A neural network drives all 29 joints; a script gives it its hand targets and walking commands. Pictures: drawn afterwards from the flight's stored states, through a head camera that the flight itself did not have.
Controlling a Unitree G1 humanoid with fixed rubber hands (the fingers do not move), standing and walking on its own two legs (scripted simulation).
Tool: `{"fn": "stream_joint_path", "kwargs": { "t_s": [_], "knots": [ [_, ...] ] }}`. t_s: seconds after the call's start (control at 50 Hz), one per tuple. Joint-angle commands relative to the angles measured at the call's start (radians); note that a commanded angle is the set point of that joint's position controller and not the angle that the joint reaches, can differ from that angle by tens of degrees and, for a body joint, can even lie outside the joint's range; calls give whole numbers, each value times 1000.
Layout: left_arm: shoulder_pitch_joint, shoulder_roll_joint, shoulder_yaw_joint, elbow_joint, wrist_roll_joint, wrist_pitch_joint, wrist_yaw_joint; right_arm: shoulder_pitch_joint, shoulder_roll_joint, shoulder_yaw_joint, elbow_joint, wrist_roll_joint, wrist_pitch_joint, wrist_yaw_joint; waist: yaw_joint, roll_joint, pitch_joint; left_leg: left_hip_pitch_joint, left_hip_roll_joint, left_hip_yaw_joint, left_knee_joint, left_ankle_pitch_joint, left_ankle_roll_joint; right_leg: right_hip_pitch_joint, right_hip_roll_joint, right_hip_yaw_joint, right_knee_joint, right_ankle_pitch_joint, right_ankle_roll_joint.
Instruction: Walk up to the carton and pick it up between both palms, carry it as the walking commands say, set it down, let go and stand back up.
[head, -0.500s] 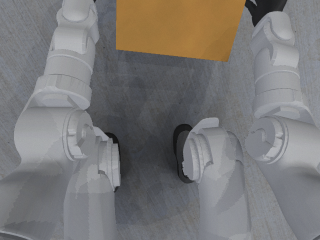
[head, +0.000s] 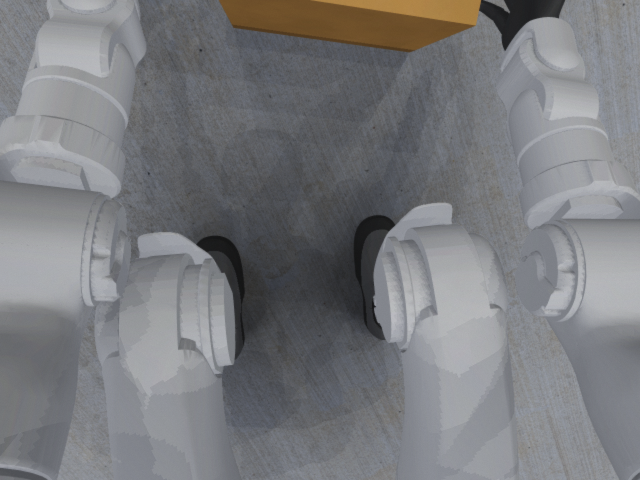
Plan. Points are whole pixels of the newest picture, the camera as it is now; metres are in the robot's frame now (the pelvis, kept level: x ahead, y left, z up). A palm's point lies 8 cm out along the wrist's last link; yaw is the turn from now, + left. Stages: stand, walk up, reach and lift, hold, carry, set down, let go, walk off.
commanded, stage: set down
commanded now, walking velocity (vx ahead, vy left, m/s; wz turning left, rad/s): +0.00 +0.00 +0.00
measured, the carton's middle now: out of the picture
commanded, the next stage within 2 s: let go in 1.50 s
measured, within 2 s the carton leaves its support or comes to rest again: neither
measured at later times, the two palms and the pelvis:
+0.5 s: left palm out of the picture +0.57 +0.14 -0.10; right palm out of the picture +0.50 -0.26 -0.09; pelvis -0.01 +0.00 +0.05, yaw -1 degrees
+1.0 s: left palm out of the picture +0.57 +0.15 +0.05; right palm out of the picture +0.50 -0.27 +0.05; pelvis -0.02 +0.00 +0.17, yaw +0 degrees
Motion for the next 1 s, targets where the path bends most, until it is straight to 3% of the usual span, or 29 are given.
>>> {"fn": "stream_joint_path", "kwargs": {
  "t_s": [0.0, 0.06, 0.08, 0.1, 0.16, 0.22, 0.24, 0.26, 0.28, 0.3, 0.36, 0.38, 0.42, 0.44, 0.46, 0.52, 0.54, 0.58, 0.6, 0.76, 0.82, 0.84, 0.86, 0.88, 0.9, 0.92, 0.94, 0.96, 0.98],
  "knots": [
    [-276, 127, 2, -85, -9, -14, -4, -200, -198, -25, -70, -5, -23, 0, -95, 100, -1261, 544, 46, 62, -168, 311, 13, 450, -17, -89, -183, 383, -16],
    [-284, 126, -7, -134, -14, -6, 0, -197, -181, -15, -121, 14, -13, 4, -84, 119, -1368, 626, 46, 70, -181, 316, 14, 476, -16, -98, -201, 379, -18],
    [-279, 132, 0, -196, -15, -3, 5, -217, -193, -9, -187, 21, -14, 0, -77, 89, -1461, 652, 44, 74, -177, 348, 16, 540, -19, -104, -195, 426, -12],
    [-262, 119, -18, -193, -21, 5, 5, -219, -199, -7, -217, 21, -8, -2, -75, 121, -1516, 707, 38, 80, -184, 374, 13, 551, -13, -111, -202, 434, -12],
    [-249, 135, 0, -239, -6, 29, 15, -159, -194, -13, -221, 19, 21, -10, -83, 116, -1610, 756, 36, 94, -202, 370, 16, 596, -10, -121, -228, 437, -14],
    [-262, 143, 17, -334, -8, 51, 21, -177, -200, -14, -355, 20, 42, -25, -80, 104, -1756, 808, 23, 106, -218, 398, 18, 658, 1, -135, -248, 468, -9],
    [-263, 169, 42, -340, 16, 58, 27, -137, -195, -28, -311, 16, 58, -28, -75, 130, -1738, 803, 23, 120, -230, 370, 16, 659, 3, -131, -268, 448, -12],
    [-266, 182, 56, -391, 10, 66, 30, -161, -195, -23, -402, 19, 63, -37, -71, 88, -1810, 815, 21, 116, -241, 376, 23, 708, 4, -139, -273, 464, -8],
    [-274, 193, 62, -426, 16, 72, 35, -156, -204, -29, -431, 21, 73, -45, -70, 110, -1864, 844, 16, 129, -236, 386, 23, 735, 10, -133, -285, 470, -13],
    [-264, 165, 43, -451, 4, 86, 35, -145, -212, -29, -442, 16, 84, -48, -91, 107, -1868, 846, 11, 129, -256, 389, 21, 757, 15, -139, -294, 483, -15],
    [-230, 185, 90, -385, 26, 111, 29, -138, -207, -38, -454, -8, 114, -53, -78, 67, -1776, 761, 7, 139, -298, 294, 30, 746, 15, -137, -343, 410, -17],
    [-219, 167, 75, -397, 20, 117, 28, -144, -197, -49, -492, -11, 117, -54, -93, 61, -1802, 787, 3, 128, -314, 318, 33, 745, 18, -148, -346, 430, -13],
    [-214, 172, 104, -412, 34, 124, 25, -136, -180, -36, -519, 5, 132, -53, -53, 76, -1853, 834, 0, 138, -334, 352, 33, 770, 23, -144, -368, 449, -13],
    [-199, 184, 105, -383, 39, 131, 25, -110, -179, -43, -471, 1, 143, -51, -68, 60, -1823, 805, 0, 139, -349, 326, 36, 785, 23, -146, -382, 440, -13],
    [-196, 184, 122, -372, 47, 137, 19, -108, -154, -22, -469, 8, 153, -47, -45, 49, -1803, 787, -1, 145, -371, 308, 39, 796, 24, -138, -407, 431, -11],
    [-205, 171, 121, -416, 41, 149, 8, -152, -157, -24, -553, 12, 167, -43, -45, 22, -1878, 805, -9, 147, -417, 312, 48, 859, 28, -140, -443, 450, -8],
    [-200, 198, 142, -399, 57, 155, 6, -138, -154, -16, -552, 14, 177, -46, -25, 34, -1887, 809, -8, 154, -426, 306, 49, 877, 27, -130, -457, 451, -7],
    [-227, 212, 150, -423, 58, 168, 4, -145, -172, -26, -564, 8, 198, -51, -27, 41, -1926, 829, -11, 163, -450, 284, 47, 908, 28, -130, -482, 426, -9],
    [-264, 202, 129, -519, 42, 173, 4, -162, -186, -36, -629, 6, 206, -55, -54, 51, -1988, 883, -15, 154, -467, 307, 45, 932, 31, -135, -495, 446, -14],
    [-247, 210, 137, -478, 59, 242, -9, -159, -196, -55, -610, 0, 277, -42, -62, 84, -1978, 988, -26, 147, -603, 267, 47, 931, 37, -142, -634, 376, -18],
    [-263, 214, 129, -552, 42, 258, -13, -157, -211, -65, -655, -11, 292, -37, -90, 56, -2083, 1087, -31, 134, -652, 310, 49, 1004, 44, -156, -674, 415, -16],
    [-278, 223, 127, -544, 44, 269, -12, -163, -240, -89, -625, -9, 303, -36, -93, 97, -2055, 1084, -26, 131, -663, 292, 45, 967, 39, -152, -679, 393, -22],
    [-273, 215, 121, -549, 36, 281, -13, -143, -236, -74, -614, -11, 311, -28, -109, 70, -2083, 1131, -27, 124, -683, 305, 46, 987, 42, -156, -704, 397, -22],
    [-260, 223, 131, -530, 49, 285, -14, -165, -226, -71, -647, 2, 315, -27, -83, 88, -2055, 1127, -31, 125, -701, 320, 46, 982, 42, -154, -724, 409, -20],
    [-254, 210, 127, -532, 42, 290, -15, -165, -238, -80, -662, -6, 315, -24, -95, 81, -2091, 1164, -31, 122, -718, 341, 47, 1011, 44, -153, -743, 427, -21],
    [-243, 230, 141, -559, 49, 290, -17, -166, -219, -59, -692, 11, 321, -23, -76, 80, -2110, 1179, -32, 125, -733, 349, 52, 1049, 45, -143, -764, 444, -20],
    [-239, 223, 144, -561, 41, 295, -17, -161, -249, -72, -695, 1, 322, -22, -93, 48, -2110, 1168, -34, 124, -746, 361, 52, 1074, 46, -147, -777, 462, -19],
    [-238, 211, 138, -524, 42, 300, -22, -148, -224, -70, -645, -2, 330, -17, -91, 56, -2089, 1179, -34, 121, -771, 356, 51, 1069, 44, -148, -794, 456, -17],
    [-256, 236, 149, -588, 48, 303, -22, -151, -238, -67, -686, 9, 334, -16, -75, 77, -2133, 1229, -31, 119, -788, 369, 49, 1087, 42, -144, -809, 459, -19]
  ]
}}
